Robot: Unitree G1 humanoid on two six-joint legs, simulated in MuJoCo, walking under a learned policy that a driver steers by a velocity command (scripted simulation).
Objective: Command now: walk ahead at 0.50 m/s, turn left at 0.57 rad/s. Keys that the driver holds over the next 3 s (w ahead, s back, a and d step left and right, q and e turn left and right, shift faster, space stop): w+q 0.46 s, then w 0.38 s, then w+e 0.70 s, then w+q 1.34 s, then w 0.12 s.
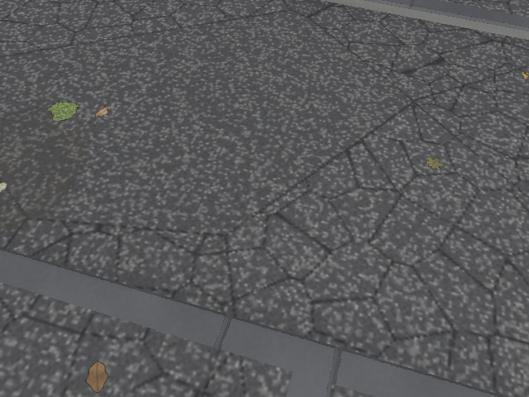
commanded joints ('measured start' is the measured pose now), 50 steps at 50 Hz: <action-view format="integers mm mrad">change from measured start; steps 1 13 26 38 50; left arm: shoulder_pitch -41 254 130 234 102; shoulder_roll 45 257 115 83 72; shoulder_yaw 8 84 47 9 23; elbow -68 -37 30 86 67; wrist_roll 4 18 -10 -14 -35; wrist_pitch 0 -33 -15 23 31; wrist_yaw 1 -15 -15 -5 -19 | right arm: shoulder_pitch -27 160 -120 157 -59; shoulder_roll -175 -18 -53 -276 -127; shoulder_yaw -47 1 -5 -81 -32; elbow -74 -93 -149 -92 -28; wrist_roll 6 21 9 -13 -28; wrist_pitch -13 3 23 9 -76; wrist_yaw -23 -30 -2 -1 -6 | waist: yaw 14 94 75 -112 44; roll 82 -203 -30 136 72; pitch -48 -376 -21 -317 -29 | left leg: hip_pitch -46 -373 -484 513 67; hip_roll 198 0 224 343 336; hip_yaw -170 -124 -27 -249 8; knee -130 735 531 150 -221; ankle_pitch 243 -286 57 3 213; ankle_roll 152 -63 -107 136 118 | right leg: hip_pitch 48 963 531 188 -35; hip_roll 41 -261 -138 -5 -15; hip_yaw -37 518 -31 -244 52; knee -205 -576 -834 22 -76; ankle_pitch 191 -56 238 298 253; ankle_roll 31 -291 -250 -79 -30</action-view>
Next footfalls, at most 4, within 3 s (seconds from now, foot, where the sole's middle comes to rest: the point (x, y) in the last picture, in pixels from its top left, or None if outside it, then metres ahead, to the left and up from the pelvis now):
0.24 right None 0.33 -0.14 -0.78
0.74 left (177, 378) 0.51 0.20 -0.78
1.32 right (234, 261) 0.87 0.06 -0.83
1.76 left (171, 182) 1.18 0.27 -0.83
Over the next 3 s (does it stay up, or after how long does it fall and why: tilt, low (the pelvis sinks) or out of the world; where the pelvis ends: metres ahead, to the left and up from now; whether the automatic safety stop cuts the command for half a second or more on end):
stays up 1.61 0.40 -0.05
